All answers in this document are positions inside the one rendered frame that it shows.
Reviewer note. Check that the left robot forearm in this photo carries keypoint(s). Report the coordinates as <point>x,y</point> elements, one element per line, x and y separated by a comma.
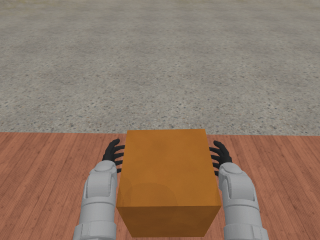
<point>96,221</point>

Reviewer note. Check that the carton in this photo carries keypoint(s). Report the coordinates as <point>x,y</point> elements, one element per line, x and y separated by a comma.
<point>167,184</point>

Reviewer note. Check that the left robot hand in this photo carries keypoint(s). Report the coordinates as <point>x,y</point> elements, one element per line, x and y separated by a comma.
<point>110,156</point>

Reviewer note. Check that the right robot hand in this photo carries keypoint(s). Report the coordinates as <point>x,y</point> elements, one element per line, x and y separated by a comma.
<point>223,157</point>

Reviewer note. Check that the right robot forearm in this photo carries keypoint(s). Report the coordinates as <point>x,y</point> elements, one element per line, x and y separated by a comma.
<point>240,205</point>

